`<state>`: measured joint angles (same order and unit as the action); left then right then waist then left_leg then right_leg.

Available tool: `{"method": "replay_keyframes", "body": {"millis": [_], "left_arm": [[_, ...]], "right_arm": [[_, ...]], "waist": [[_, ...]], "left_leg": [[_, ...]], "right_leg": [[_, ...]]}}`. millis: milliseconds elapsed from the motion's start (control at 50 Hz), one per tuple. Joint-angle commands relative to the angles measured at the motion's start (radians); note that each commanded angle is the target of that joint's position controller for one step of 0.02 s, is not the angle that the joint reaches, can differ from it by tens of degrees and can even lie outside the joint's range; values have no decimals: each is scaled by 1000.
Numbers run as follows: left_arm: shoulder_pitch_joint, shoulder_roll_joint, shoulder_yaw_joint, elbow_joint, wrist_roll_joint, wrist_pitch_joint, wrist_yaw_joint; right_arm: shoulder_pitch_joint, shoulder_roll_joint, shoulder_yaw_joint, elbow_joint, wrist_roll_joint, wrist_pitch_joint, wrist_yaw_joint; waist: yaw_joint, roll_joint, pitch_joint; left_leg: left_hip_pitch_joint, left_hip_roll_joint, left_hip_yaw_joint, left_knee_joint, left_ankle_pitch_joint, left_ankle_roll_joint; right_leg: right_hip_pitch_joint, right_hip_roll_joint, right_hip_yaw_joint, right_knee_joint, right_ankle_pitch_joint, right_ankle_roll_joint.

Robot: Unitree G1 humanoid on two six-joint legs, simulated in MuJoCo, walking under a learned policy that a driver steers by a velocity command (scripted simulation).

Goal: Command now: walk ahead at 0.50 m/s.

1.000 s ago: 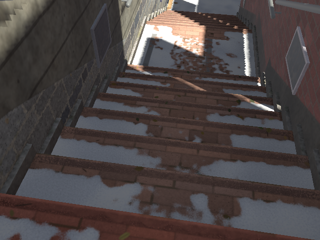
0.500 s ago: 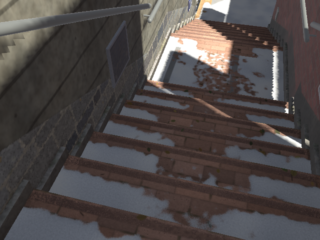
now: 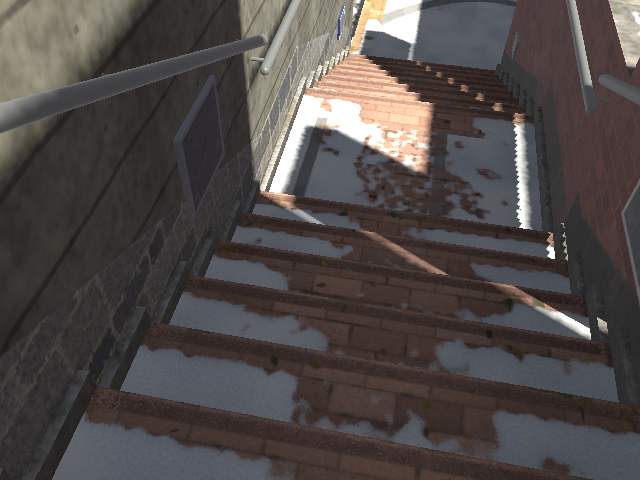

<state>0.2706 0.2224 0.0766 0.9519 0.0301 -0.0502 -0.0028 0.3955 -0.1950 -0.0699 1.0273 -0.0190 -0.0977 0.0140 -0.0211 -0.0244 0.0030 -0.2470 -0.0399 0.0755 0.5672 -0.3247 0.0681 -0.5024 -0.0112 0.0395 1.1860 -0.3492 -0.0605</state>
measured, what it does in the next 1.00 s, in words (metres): goes down: right foot 0.15 m lower, then left foot 0.15 m lower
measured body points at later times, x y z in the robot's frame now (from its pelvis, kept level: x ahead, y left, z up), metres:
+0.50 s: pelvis +0.23 -0.05 -0.15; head +0.24 -0.05 +0.30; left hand +0.22 +0.19 -0.30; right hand +0.21 -0.27 -0.30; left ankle +0.20 +0.10 -0.69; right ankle +0.24 -0.12 -0.88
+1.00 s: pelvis +0.48 +0.02 -0.30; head +0.52 +0.05 +0.15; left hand +0.36 +0.25 -0.45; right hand +0.67 -0.19 -0.41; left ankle +0.59 +0.12 -1.04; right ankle +0.31 -0.12 -0.79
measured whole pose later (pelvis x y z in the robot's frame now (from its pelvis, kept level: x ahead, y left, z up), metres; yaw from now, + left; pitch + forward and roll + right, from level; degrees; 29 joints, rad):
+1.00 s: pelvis +0.48 +0.02 -0.30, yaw +1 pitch +1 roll -2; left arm 0.51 0.20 0.02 1.03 -0.03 -0.03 0.06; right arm 0.04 -0.19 -0.04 0.92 -0.01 -0.07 0.04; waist 0.14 -0.01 0.07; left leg -0.39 0.03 0.06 0.44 -0.07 0.04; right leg -0.40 0.05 0.04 1.75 -0.88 -0.06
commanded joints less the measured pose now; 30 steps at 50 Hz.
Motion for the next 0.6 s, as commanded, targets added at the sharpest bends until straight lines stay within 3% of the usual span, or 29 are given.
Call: {"method": "replay_keyframes", "body": {"millis": [20,40,60,80,100,120,160,220,240,260,280,300,320,340,360,380,400,420,440,460,480,500,520,540,560,580,600], "left_arm": [[36,-174,-67,-54,112,10,-28],[46,-159,-64,-50,110,3,-41],[-90,80,19,-114,-10,23,-17],[-128,104,22,-125,-16,25,-12],[-158,88,15,-138,-16,27,-16],[-165,54,7,-131,-10,32,-27],[-173,5,-4,-114,-4,36,-48],[-283,8,-12,-155,-7,53,-44],[-299,17,-13,-165,-19,49,-38],[-184,-19,-51,-116,124,15,-45],[-275,49,-5,-149,-28,24,-32],[-240,42,-16,-122,-40,25,-23],[-104,33,-10,-78,-28,23,-16],[173,83,2,27,107,-9,-17],[438,140,51,67,112,-6,-30],[471,221,41,48,74,-1,-59],[509,219,46,86,106,1,-87],[319,243,54,55,74,-11,-79],[203,142,13,36,67,-21,-92],[127,43,-19,22,80,-28,-92],[-4,-85,-71,-25,96,-48,-68],[-16,-71,-71,-18,78,-67,-49],[3,-83,-77,-18,31,-87,-27],[123,-35,-76,33,21,-97,-24],[213,3,-77,80,48,-96,-30],[261,41,-66,97,68,-98,-33],[203,197,-16,48,-65,-65,-14]], "right_arm": [[63,90,47,-3,-94,-37,-3],[118,92,47,13,-97,-44,1],[57,-130,-5,-19,17,-42,-17],[57,-170,-12,-33,30,-44,-22],[46,-149,-6,-35,35,-42,-31],[61,-105,7,-34,32,-32,-37],[72,-86,13,-37,22,-18,-47],[132,-73,14,-31,-13,2,-62],[147,-77,11,-34,-24,7,-68],[334,65,86,64,-93,-16,-30],[171,-84,12,-14,-34,4,-70],[185,-121,3,-18,-20,27,-82],[191,-113,5,-7,-16,43,-91],[366,-1,86,86,-105,27,13],[191,-83,61,37,-89,22,73],[442,32,73,93,-55,16,116],[360,-45,60,18,-8,5,124],[154,-92,59,-109,-8,-22,110],[59,-139,50,-120,-22,-23,71],[107,-117,56,-100,-33,-14,43],[84,-42,83,-92,-65,-4,28],[25,21,94,-111,-86,15,27],[-39,9,89,-116,-96,20,34],[-68,-4,81,-116,-99,30,43],[-81,8,87,-114,-99,38,53],[-41,13,93,-112,-102,39,56],[-27,-32,53,-126,-5,74,16]], "waist": [[26,53,63],[13,68,62],[35,95,70],[24,85,40],[32,56,53],[21,51,42],[2,71,57],[-68,93,117],[-86,91,128],[-77,41,207],[-100,68,150],[-117,49,132],[-60,11,99],[57,-111,92],[250,-133,12],[130,-263,-356],[170,-161,-292],[148,-128,-106],[104,47,24],[44,121,44],[-38,133,127],[-41,34,149],[6,35,89],[41,-16,65],[44,-56,54],[28,-27,49],[-45,-74,-19]], "left_leg": [[-28,249,-236,-225,276,183],[-28,230,-229,-201,256,191],[18,215,-269,-238,325,153],[16,237,-284,-202,318,160],[-65,192,-233,-188,188,143],[-110,168,-202,-156,102,126],[-181,156,-178,-92,-6,110],[-125,182,-204,38,-25,111],[-79,181,-208,94,-19,110],[-5,236,-284,163,-114,101],[2,180,-206,187,21,112],[-20,175,-223,296,94,118],[-5,142,-176,456,166,120],[-114,134,-248,621,50,51],[-333,27,-226,983,1,39],[-505,-64,-219,1367,-461,-14],[-803,-102,-255,1610,-491,-28],[-1117,-3,-253,1507,-310,-34],[-1135,71,-247,1427,-141,-26],[-979,135,-261,1309,21,-10],[-756,252,-309,887,289,8],[-640,259,-243,772,328,19],[-477,221,-159,521,456,15],[-440,194,-110,465,486,0],[-435,192,-101,471,496,-20],[-476,186,-138,451,533,-31],[-311,152,-78,456,463,-33]], "right_leg": [[-151,-100,77,-97,306,-13],[-182,-92,49,-158,382,-22],[-181,-48,5,-257,399,-4],[-158,-46,21,-305,462,0],[-81,-30,-6,-422,580,6],[13,-13,-36,-474,690,7],[114,-2,-57,-512,799,7],[64,-10,-50,-591,720,19],[51,-12,-45,-651,691,25],[-25,-165,90,-850,796,-15],[71,-19,-86,-831,747,32],[176,-52,-37,-870,700,21],[288,-36,-76,-959,715,11],[535,-114,-30,-1031,879,-35],[823,-119,-55,-898,745,-118],[1184,-341,164,-511,1268,-356],[1206,-397,330,-540,1220,-425],[1074,-469,502,-700,560,-404],[820,-439,457,-802,226,-342],[553,-396,379,-845,181,-331],[214,-331,276,-932,312,-274],[50,-227,198,-930,297,-245],[-42,-141,72,-920,236,-243],[-34,-118,72,-916,198,-247],[-15,-130,106,-888,258,-253],[56,-170,159,-826,384,-267],[71,-199,168,-820,544,-214]]}}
